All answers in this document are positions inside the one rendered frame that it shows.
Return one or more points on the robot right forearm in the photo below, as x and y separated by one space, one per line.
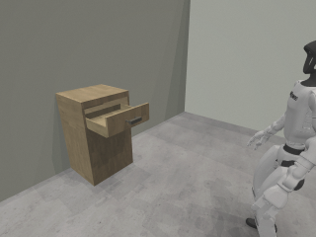
276 126

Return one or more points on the robot left thigh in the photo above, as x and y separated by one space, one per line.
271 181

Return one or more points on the drawer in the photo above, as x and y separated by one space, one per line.
111 120

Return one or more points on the handle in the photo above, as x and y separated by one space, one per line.
134 120

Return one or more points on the right robot hand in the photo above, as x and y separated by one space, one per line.
262 139

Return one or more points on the left robot hand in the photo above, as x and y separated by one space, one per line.
274 195

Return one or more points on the humanoid robot head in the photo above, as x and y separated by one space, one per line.
308 67

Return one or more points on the robot left upper arm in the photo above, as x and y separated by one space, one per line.
312 106

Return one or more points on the robot left forearm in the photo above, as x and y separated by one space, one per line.
297 172

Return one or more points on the cabinet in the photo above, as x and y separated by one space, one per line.
91 155

